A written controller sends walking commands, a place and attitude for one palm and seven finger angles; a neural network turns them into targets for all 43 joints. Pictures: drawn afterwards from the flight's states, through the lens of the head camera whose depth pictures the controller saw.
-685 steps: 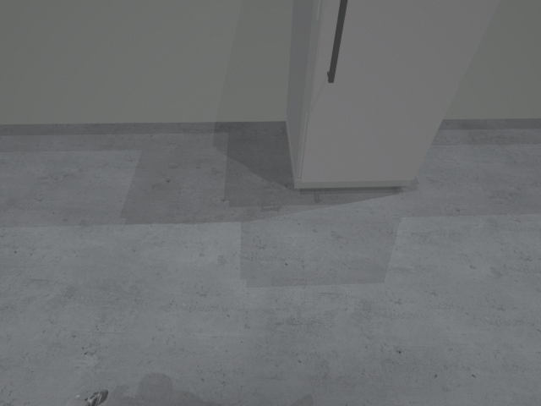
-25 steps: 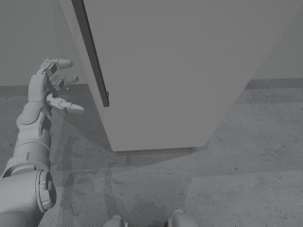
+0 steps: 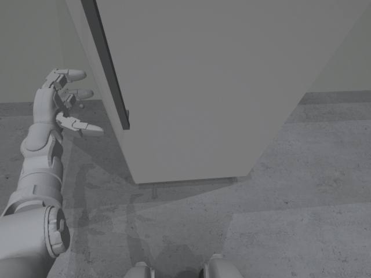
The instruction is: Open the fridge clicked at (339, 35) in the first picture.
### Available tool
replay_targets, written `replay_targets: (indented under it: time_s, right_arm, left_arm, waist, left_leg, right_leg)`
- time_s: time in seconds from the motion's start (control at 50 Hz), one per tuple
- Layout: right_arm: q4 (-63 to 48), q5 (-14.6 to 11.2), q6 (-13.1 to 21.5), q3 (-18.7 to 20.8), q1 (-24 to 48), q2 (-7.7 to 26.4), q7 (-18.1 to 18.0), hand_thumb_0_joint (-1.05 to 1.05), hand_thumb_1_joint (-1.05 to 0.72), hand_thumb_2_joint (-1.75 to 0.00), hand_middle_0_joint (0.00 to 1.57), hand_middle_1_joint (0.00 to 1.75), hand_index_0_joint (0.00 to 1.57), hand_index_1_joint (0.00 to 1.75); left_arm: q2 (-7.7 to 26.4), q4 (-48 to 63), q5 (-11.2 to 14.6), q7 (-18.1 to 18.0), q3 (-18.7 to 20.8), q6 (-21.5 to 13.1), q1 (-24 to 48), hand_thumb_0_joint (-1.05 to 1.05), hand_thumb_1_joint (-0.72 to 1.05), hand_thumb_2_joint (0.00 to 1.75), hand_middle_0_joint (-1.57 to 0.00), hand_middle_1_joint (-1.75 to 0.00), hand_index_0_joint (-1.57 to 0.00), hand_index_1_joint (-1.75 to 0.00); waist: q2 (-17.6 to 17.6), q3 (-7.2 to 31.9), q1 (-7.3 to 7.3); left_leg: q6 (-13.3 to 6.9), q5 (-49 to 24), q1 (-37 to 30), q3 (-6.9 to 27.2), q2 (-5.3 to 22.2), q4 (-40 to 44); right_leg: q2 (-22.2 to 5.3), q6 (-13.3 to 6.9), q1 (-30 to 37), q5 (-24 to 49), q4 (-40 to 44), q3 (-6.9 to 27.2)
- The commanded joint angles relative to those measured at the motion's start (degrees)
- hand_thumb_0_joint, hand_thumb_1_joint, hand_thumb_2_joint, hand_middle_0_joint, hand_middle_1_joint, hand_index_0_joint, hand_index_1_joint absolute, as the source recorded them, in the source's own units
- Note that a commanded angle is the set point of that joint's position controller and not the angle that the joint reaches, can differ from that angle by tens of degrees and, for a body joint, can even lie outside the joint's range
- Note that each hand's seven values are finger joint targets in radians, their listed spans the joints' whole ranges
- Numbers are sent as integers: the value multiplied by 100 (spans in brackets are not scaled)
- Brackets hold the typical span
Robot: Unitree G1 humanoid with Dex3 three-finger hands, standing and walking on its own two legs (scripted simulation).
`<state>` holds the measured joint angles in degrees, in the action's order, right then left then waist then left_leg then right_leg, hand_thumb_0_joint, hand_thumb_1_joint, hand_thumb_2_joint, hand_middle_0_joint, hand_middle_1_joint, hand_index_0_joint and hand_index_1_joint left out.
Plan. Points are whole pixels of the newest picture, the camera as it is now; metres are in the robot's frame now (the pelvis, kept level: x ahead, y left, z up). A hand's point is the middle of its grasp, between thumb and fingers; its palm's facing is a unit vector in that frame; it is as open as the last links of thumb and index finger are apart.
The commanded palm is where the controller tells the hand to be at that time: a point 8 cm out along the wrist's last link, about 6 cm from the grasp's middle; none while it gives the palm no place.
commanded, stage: move the hooked fingers beside the handle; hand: left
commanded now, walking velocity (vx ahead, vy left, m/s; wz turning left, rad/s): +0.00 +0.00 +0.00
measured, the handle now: (110, 65) +0.53 +0.15 +0.13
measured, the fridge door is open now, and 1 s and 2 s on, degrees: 0 0 0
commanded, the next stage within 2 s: feel for the door with the fingertips in 0.38 s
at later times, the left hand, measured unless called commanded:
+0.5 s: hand (83, 104) +0.46 +0.20 +0.09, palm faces +0.04 -1.00 -0.01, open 13.9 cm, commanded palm +0.43 +0.25 +0.09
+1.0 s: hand (102, 102) +0.47 +0.17 +0.09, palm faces +0.05 -1.00 -0.02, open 13.9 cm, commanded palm +0.44 +0.22 +0.09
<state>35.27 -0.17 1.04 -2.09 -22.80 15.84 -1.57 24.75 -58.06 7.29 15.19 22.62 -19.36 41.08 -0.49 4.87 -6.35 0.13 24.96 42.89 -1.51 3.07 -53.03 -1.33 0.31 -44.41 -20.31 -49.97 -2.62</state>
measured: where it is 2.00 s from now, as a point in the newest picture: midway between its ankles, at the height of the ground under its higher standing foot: outside the picture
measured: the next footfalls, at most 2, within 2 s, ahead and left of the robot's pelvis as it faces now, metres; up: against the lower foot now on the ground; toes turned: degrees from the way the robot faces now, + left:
none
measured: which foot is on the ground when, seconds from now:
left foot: down 0.00-1.00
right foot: down 0.00-1.00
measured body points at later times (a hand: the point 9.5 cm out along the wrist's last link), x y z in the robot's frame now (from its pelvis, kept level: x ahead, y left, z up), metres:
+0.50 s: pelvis +0.00 -0.01 +0.00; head +0.09 +0.00 +0.44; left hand +0.45 +0.26 +0.09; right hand +0.06 -0.27 -0.11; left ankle +0.00 +0.12 -0.69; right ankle +0.04 -0.13 -0.69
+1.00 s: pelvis +0.00 -0.01 +0.00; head +0.08 +0.00 +0.44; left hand +0.46 +0.22 +0.09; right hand +0.05 -0.27 -0.12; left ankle +0.00 +0.12 -0.69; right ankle +0.04 -0.13 -0.69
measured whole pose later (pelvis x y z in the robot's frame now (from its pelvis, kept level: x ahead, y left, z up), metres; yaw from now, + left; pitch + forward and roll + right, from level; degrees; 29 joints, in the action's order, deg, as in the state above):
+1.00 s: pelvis +0.00 -0.01 +0.00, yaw +0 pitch +15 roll -1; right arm 35.2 0.4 2.0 -2.3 -20.9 15.3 -0.9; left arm 21.0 -60.2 5.1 9.4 20.3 -20.1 44.3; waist -0.7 5.0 -6.9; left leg 0.5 24.6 43.4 -1.4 2.8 -53.2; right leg -1.5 -0.1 -45.4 -20.5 -51.1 -2.5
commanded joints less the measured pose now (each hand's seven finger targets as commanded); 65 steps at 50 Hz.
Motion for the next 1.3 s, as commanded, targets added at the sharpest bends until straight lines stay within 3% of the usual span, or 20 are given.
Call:
replay_targets:
  time_s: [0.0,0.12,0.22,0.3,0.38,0.42,0.46,0.5,0.56,0.6,0.7,0.84,0.88,0.92,1.0,1.06,1.14,1.2,1.24,1.28]
  right_arm:
    - [-371,14,204,379,-486,915,-78,0,-90,-90,20,30,20,30]
    - [-483,12,175,377,-442,895,-30,0,-90,-90,20,30,20,30]
    - [-558,-3,128,350,-378,910,-41,0,-90,-90,20,30,20,30]
    - [-556,9,143,360,-367,896,-72,0,-90,-90,20,30,20,30]
    - [-480,-5,193,345,-384,882,-95,0,-90,-90,20,30,20,30]
    - [-427,-7,191,369,-437,925,-94,0,-90,-90,20,30,20,30]
    - [-448,-5,199,373,-405,885,-70,0,-90,-90,20,30,20,30]
    - [-458,2,187,387,-452,903,-47,0,-90,-90,20,30,20,30]
    - [-465,4,187,400,-427,878,-16,0,-90,-90,20,30,20,30]
    - [-502,17,200,396,-418,863,0,0,-90,-90,20,30,20,30]
    - [-498,42,209,402,-402,842,20,0,-90,-90,20,30,20,30]
    - [-442,51,242,379,-337,812,30,0,-90,-90,20,30,20,30]
    - [-427,58,232,370,-384,859,-7,0,-90,-90,20,30,20,30]
    - [-418,56,229,342,-358,837,-15,0,-90,-90,20,30,20,30]
    - [-425,66,260,377,-411,836,-4,0,-90,-90,20,30,20,30]
    - [-372,60,245,389,-458,853,29,0,-90,-90,20,30,20,30]
    - [-380,48,187,365,-471,886,11,0,-90,-90,20,30,20,30]
    - [-385,81,193,370,-495,899,-3,0,-90,-90,20,30,20,30]
    - [-352,95,208,368,-520,870,9,0,-90,-90,20,30,20,30]
    - [-352,99,213,353,-548,913,-2,0,-90,-90,20,30,20,30]
  left_arm:
    - [1297,1233,135,-26,2,-448,2768,0,-50,30,-30,-120,-30,-120]
    - [1375,1077,105,-25,153,-367,2217,0,-50,30,-30,-120,-30,-120]
    - [1486,944,124,-22,212,-340,2344,0,-50,30,-30,-120,-30,-120]
    - [1634,1318,102,-3,255,-510,2649,0,-50,30,-30,-120,-30,-120]
    - [1260,1229,173,96,-69,-479,2891,0,-50,30,-30,-120,-30,-120]
    - [1457,1071,178,97,117,-423,2676,0,-50,30,-30,-120,-30,-120]
    - [1179,1228,183,101,-81,-378,2635,0,-50,30,-30,-120,-30,-120]
    - [1231,1156,225,54,46,-336,2356,0,-50,30,-30,-120,-30,-120]
    - [939,1268,207,-66,-168,-304,2520,0,-50,30,-30,-120,-30,-120]
    - [986,1408,165,-187,-108,-351,2446,0,-50,30,-30,-120,-30,-120]
    - [971,1428,46,-445,-65,-441,2513,0,-50,30,-30,-120,-30,-120]
    - [788,1267,-40,-629,-205,-509,2638,0,-50,30,-30,-120,-30,-120]
    - [1152,1129,-93,-664,34,-521,2786,0,-50,30,-30,-120,-30,-120]
    - [1150,1002,-140,-635,-20,-507,2911,0,-50,30,-30,-120,-30,-120]
    - [957,1174,-72,-557,-152,-615,3019,0,-50,30,-30,-120,-30,-120]
    - [748,868,-28,-494,-266,-519,2869,0,-50,30,-30,-120,-30,-120]
    - [980,603,-101,-495,-154,-424,3028,0,-50,30,-30,-120,-30,-120]
    - [1228,825,-122,-544,-8,-545,3336,0,-50,30,-30,-120,-30,-120]
    - [1028,810,-136,-548,-164,-597,3481,0,-50,30,-30,-120,-30,-120]
    - [1169,638,-129,-545,-63,-591,3472,0,-50,30,-30,-120,-30,-120]
  waist:
    - [-505,2323,-59]
    - [-381,2410,124]
    - [-31,2046,48]
    - [-384,2480,54]
    - [-513,2381,-93]
    - [-340,2481,-1]
    - [-630,2525,-6]
    - [-285,2502,64]
    - [-256,2313,-12]
    - [-424,2461,68]
    - [-247,2357,67]
    - [-205,2207,2]
    - [49,2193,-25]
    - [-101,2178,-43]
    - [-358,2658,-44]
    - [-151,2430,-78]
    - [-130,2072,-102]
    - [-264,2404,-112]
    - [-341,2435,-160]
    - [-284,2384,-203]
  left_leg:
    - [-94,-1523,-1296,267,-213,722]
    - [-101,-1711,-1075,178,-249,703]
    - [-147,-1256,-591,101,-272,706]
    - [-145,-1419,-899,131,-275,632]
    - [-140,-1450,-1031,179,-267,597]
    - [-120,-1478,-998,211,-249,621]
    - [-104,-1654,-1157,178,-256,636]
    - [-107,-1728,-1085,205,-238,641]
    - [-116,-1500,-1003,182,-248,700]
    - [-104,-1587,-1054,171,-271,704]
    - [-116,-1383,-938,151,-286,724]
    - [-113,-1176,-842,113,-301,731]
    - [-145,-1074,-651,131,-307,712]
    - [-143,-992,-566,103,-323,702]
    - [-117,-1425,-1016,148,-306,620]
    - [-104,-1387,-908,146,-286,631]
    - [-129,-1000,-563,144,-311,692]
    - [-143,-1120,-693,166,-314,597]
    - [-127,-1185,-782,191,-310,574]
    - [-151,-1117,-708,196,-307,533]
  right_leg:
    - [283,-193,1150,1339,498,70]
    - [260,-196,1470,1661,441,116]
    - [241,-153,1572,1507,512,203]
    - [252,-176,1567,1584,440,226]
    - [269,-184,1288,1513,435,172]
    - [264,-176,1387,1519,437,167]
    - [253,-182,1347,1634,436,145]
    - [275,-185,1420,1676,440,109]
    - [265,-168,1351,1529,498,105]
    - [262,-186,1463,1597,467,126]
    - [257,-178,1482,1476,490,143]
    - [243,-170,1443,1372,519,160]
    - [245,-156,1534,1318,507,187]
    - [219,-150,1520,1294,511,229]
    - [250,-171,1455,1591,407,186]
    - [255,-162,1365,1538,442,142]
    - [238,-164,1265,1217,506,171]
    - [244,-168,1273,1290,443,203]
    - [245,-163,1184,1307,412,181]
    - [264,-166,1097,1237,410,173]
